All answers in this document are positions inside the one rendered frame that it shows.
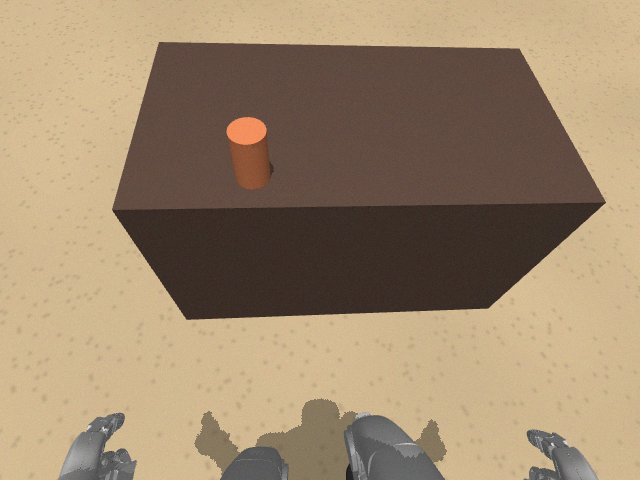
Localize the right robot hand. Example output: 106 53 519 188
523 430 599 480

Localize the can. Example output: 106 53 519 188
227 117 270 189

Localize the left robot hand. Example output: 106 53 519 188
59 413 137 480

